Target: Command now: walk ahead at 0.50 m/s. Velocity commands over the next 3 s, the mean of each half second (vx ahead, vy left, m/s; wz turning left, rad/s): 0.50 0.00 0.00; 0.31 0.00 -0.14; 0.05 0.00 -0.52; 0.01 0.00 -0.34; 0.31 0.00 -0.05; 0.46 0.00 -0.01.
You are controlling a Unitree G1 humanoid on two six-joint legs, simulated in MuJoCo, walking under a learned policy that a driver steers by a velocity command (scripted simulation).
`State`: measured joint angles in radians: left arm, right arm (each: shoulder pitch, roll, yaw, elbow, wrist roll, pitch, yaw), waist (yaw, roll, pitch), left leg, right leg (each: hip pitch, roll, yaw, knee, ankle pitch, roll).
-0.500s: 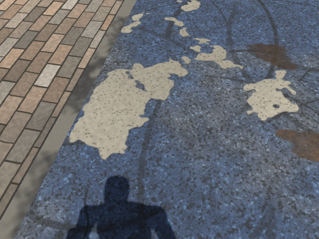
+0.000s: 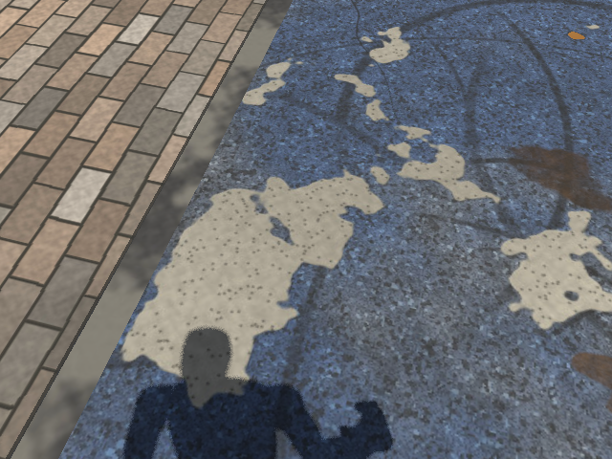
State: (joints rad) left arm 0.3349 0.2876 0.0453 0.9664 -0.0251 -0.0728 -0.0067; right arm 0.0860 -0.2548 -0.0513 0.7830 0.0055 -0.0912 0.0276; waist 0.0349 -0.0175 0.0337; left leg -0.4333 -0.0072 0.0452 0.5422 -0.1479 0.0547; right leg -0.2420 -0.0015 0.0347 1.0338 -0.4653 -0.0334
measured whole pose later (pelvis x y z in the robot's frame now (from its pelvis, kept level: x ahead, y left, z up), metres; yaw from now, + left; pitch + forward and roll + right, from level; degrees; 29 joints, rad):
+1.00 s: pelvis +0.50 -0.03 +0.00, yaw -7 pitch +2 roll -1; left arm 0.26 0.29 0.06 0.92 -0.02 -0.02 0.02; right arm 0.03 -0.25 -0.05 0.83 -0.02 -0.06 -0.02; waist 0.06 -0.01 0.04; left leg -0.46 0.02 0.02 0.51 -0.09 0.02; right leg -0.32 0.05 0.05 0.93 -0.58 0.01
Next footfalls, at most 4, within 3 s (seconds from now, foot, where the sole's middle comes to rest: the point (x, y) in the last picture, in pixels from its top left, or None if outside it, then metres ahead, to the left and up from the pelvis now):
0.44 right None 0.42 -0.15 -0.77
0.92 left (292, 368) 0.66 0.07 -0.77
1.32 right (399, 427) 0.53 -0.17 -0.77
1.78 left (307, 374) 0.65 0.03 -0.77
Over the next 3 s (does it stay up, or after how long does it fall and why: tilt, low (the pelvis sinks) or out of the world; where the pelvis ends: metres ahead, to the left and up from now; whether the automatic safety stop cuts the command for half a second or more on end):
stays up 0.89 -0.24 -0.01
